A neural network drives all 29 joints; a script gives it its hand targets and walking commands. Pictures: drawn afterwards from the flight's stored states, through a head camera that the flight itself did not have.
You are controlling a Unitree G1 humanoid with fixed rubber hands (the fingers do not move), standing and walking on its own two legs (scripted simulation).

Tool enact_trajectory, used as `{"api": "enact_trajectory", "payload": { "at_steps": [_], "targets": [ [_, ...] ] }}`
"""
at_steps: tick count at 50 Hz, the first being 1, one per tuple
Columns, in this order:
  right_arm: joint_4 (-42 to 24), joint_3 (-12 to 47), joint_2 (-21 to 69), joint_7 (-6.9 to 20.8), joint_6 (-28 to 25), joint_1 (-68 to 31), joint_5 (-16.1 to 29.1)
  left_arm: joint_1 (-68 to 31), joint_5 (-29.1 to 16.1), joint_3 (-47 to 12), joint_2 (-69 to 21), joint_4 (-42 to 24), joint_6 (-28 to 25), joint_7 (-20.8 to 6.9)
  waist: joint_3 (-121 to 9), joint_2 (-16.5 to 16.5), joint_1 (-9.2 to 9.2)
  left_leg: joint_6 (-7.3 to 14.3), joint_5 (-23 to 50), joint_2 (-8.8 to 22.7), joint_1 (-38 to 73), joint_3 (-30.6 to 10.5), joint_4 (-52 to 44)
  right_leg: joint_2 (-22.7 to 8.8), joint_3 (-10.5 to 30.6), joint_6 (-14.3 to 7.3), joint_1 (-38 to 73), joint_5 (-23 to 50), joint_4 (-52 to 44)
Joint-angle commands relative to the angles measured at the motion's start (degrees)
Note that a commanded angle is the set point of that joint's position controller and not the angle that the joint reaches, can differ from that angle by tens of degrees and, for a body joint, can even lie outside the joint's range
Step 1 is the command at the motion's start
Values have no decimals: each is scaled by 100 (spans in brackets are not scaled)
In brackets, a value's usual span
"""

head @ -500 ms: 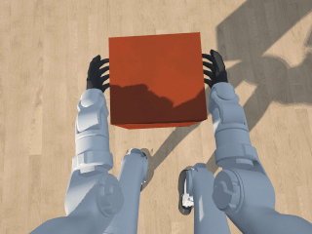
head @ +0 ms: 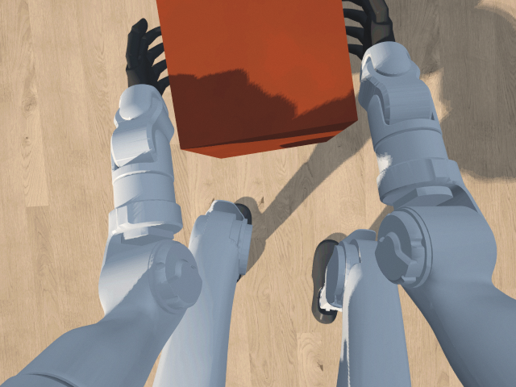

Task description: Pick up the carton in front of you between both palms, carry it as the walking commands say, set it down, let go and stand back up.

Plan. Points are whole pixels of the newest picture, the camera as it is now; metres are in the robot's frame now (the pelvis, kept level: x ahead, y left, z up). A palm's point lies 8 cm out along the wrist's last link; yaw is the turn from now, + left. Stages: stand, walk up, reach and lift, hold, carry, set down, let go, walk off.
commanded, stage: set down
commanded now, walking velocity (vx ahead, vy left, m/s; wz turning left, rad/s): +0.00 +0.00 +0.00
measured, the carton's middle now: (261, 80) +0.51 +0.11 -0.19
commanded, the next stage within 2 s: none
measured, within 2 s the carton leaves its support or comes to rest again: rests again in 1.20 s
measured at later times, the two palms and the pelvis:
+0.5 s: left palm (157, 92) +0.47 +0.29 -0.23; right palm (331, 56) +0.58 +0.01 -0.25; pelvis +0.00 -0.01 -0.08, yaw +2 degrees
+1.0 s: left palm (163, 96) +0.47 +0.28 -0.25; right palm (334, 65) +0.57 -0.01 -0.27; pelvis +0.00 -0.01 -0.09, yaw +2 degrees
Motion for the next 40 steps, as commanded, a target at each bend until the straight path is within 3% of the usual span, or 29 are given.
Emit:
{"api": "enact_trajectory", "payload": {
  "at_steps": [1,13,21,28,40],
  "targets": [
    [-23,2115,4990,1181,-222,-3259,745,-4076,-819,-2838,-4140,63,-178,-1402,-6312,-158,610,-178,1480,-777,4538,680,-281,737,-421,-60,1890,680,-869],
    [179,2630,4461,1007,-360,-3986,1211,-4798,-1224,-2763,-3371,6,-430,-1417,-6303,-395,960,-184,1870,-584,3928,824,634,657,-342,-33,2237,1111,80],
    [61,2817,4129,936,-599,-4319,1387,-4686,-1654,-2710,-3634,419,-552,-1467,-5849,-635,846,-228,2276,-551,3621,762,1072,591,-323,-113,2199,1393,519],
    [231,2688,4162,939,-665,-4146,1310,-4817,-1869,-2869,-3735,384,-598,-1503,-5609,-568,694,-267,2422,-567,3380,713,1251,561,-268,-191,2131,1606,762],
    [663,2491,3705,985,-829,-4174,1274,-4595,-1630,-2317,-3324,1012,-778,-1402,-4484,-697,818,-214,1924,-561,2839,647,1329,536,-191,-237,1417,1107,831]
  ]
}}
